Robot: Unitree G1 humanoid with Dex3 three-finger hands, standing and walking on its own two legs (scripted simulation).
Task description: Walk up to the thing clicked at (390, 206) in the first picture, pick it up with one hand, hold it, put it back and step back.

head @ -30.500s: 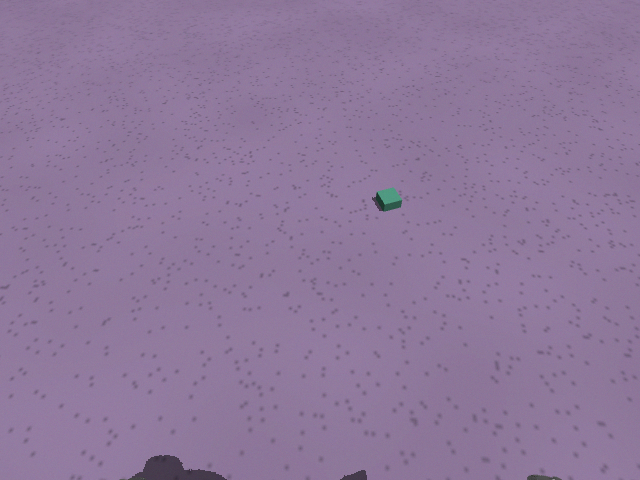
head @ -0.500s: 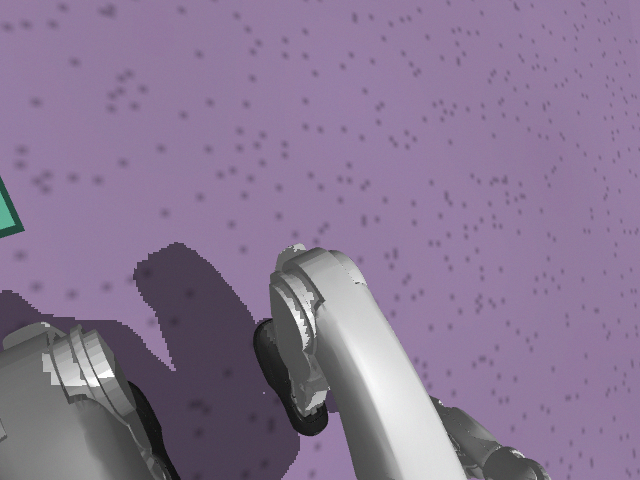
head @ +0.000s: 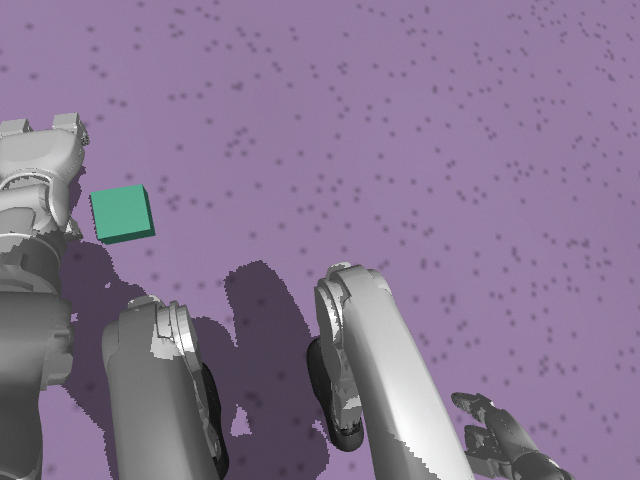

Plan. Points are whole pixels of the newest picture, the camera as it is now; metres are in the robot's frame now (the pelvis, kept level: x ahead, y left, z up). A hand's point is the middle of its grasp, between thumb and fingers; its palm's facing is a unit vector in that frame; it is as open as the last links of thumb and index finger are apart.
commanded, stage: withdraw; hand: left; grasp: from above
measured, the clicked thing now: (124, 214) +0.51 +0.25 -0.34
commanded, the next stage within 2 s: home in 0.18 s
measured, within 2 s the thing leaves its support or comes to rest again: neither
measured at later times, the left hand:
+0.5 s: hand (68, 185) +0.49 +0.27 -0.16, palm faces -0.38 -0.14 -0.92, open 12.5 cm
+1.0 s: hand out of the picture +0.31 +0.25 +0.06, palm faces -0.13 -0.80 -0.58, open 7.5 cm
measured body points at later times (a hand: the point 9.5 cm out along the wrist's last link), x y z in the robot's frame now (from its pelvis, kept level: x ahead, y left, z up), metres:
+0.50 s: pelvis +0.01 +0.00 -0.02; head +0.24 +0.05 +0.37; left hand +0.51 +0.27 -0.10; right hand +0.03 -0.24 -0.14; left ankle +0.10 +0.13 -0.33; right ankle +0.10 -0.11 -0.33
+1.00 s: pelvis +0.02 +0.00 +0.17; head +0.15 +0.05 +0.60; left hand +0.31 +0.29 +0.09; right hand +0.23 -0.24 +0.08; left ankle +0.09 +0.13 -0.33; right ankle +0.10 -0.11 -0.33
